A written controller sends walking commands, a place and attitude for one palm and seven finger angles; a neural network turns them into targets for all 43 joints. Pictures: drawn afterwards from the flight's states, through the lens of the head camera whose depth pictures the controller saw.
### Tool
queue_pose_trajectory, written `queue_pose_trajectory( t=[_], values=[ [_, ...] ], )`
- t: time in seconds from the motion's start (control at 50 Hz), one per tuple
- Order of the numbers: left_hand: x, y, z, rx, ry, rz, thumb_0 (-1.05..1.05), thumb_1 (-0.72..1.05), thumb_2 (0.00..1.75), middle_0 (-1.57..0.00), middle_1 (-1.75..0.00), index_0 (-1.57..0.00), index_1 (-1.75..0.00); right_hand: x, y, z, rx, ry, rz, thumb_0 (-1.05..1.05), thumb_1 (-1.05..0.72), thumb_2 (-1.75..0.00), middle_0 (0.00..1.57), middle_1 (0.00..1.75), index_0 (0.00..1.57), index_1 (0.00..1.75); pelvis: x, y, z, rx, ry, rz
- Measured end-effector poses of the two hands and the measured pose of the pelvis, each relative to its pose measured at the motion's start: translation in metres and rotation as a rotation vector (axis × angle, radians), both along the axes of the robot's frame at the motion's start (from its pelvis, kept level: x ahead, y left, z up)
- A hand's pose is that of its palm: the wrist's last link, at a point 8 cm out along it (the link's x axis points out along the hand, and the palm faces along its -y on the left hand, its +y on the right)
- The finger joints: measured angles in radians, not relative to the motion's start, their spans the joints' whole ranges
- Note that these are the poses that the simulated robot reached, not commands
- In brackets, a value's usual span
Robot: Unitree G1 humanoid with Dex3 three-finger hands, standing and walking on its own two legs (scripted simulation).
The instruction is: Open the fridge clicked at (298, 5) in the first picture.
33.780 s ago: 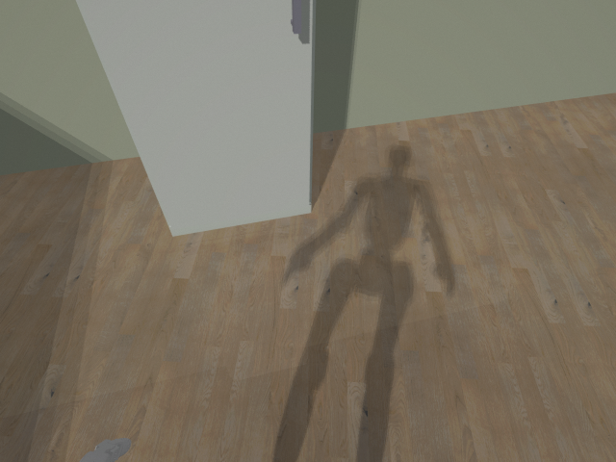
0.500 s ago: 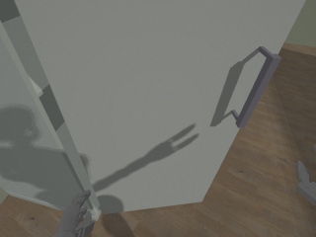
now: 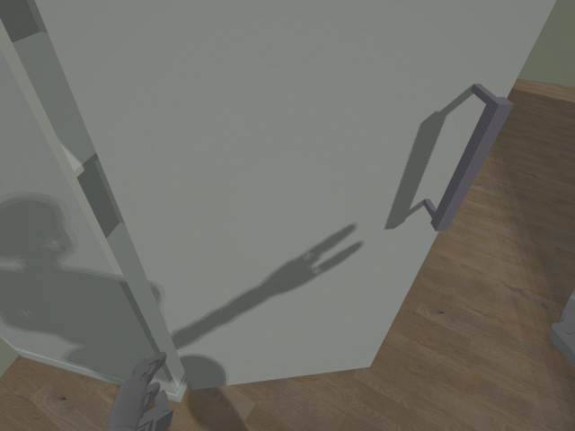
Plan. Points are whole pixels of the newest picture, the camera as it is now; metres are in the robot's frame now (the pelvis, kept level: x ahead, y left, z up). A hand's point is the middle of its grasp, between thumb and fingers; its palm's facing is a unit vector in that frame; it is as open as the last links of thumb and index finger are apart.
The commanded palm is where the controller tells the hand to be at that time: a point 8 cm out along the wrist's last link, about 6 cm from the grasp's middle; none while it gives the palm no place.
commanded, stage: step back with the hand held close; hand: right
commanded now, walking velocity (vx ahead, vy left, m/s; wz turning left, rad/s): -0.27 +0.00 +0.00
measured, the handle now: (457, 164) +0.45 -0.26 +0.18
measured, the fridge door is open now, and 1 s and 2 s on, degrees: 68 68 68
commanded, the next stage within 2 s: stop stepping back and stand still in 1.22 s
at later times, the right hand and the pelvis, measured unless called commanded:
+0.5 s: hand out of the picture +0.14 -0.31 +0.15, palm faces +0.47 +0.76 -0.45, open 7.4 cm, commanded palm +0.08 -0.33 +0.17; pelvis -0.07 -0.03 -0.02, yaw +0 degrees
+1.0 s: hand out of the picture +0.04 -0.30 +0.16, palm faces +0.55 +0.72 -0.41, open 7.5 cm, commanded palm -0.02 -0.33 +0.17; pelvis -0.14 -0.02 -0.03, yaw -4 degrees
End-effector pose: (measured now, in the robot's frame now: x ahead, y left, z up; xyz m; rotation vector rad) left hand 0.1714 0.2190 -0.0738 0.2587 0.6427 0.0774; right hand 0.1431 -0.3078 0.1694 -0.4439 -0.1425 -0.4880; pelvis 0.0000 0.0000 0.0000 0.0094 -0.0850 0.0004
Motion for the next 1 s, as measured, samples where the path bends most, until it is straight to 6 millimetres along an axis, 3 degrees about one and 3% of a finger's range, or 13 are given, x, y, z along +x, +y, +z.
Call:
queue_pose_trajectory(
  t=[0.1, 0.26, 0.5, 0.62, 0.8, 1.0],
  values=[
    [-0.005, 0.003, -0.001, 0.014, 0.035, 0.011, 0.02, 0.90, 0.90, -0.20, -0.30, -0.20, -0.30, 0.007, -0.004, 0.007, -0.051, -0.039, 0.024, 0.02, -0.89, -0.90, 0.21, 0.30, 0.21, 0.30, -0.007, -0.003, -0.001, 0.013, 0.050, -0.006],
    [-0.027, 0.004, 0.003, 0.037, 0.059, 0.105, 0.01, 0.90, 0.90, -0.20, -0.30, -0.20, -0.30, 0.002, -0.007, -0.003, -0.093, 0.043, 0.121, 0.02, -0.89, -0.90, 0.21, 0.30, 0.21, 0.30, -0.023, -0.020, -0.004, 0.006, 0.091, 0.014],
    [-0.070, -0.018, -0.001, 0.044, 0.038, 0.073, 0.01, 0.90, 0.90, -0.20, -0.30, -0.20, -0.30, -0.051, -0.035, 0.000, -0.143, -0.071, 0.057, 0.02, -0.89, -0.90, 0.22, 0.30, 0.21, 0.30, -0.065, -0.032, -0.016, 0.009, 0.069, 0.004],
    [-0.092, -0.022, -0.009, 0.046, 0.038, 0.039, 0.01, 0.90, 0.90, -0.20, -0.30, -0.20, -0.30, -0.076, -0.030, -0.006, -0.123, -0.135, 0.041, 0.02, -0.89, -0.90, 0.21, 0.30, 0.21, 0.30, -0.085, -0.030, -0.023, 0.022, 0.061, -0.009],
    [-0.127, -0.017, -0.012, 0.065, 0.046, 0.036, 0.02, 0.90, 0.90, -0.20, -0.30, -0.20, -0.30, -0.100, -0.029, 0.000, -0.172, -0.195, 0.067, 0.02, -0.88, -0.90, 0.22, 0.30, 0.21, 0.30, -0.110, -0.027, -0.026, 0.028, 0.056, -0.042],
    [-0.145, -0.008, -0.021, 0.073, 0.040, -0.003, 0.02, 0.90, 0.90, -0.20, -0.30, -0.20, -0.30, -0.146, -0.026, 0.000, -0.196, -0.218, 0.021, 0.02, -0.88, -0.90, 0.21, 0.30, 0.21, 0.30, -0.139, -0.020, -0.034, 0.008, 0.042, -0.065]
  ],
)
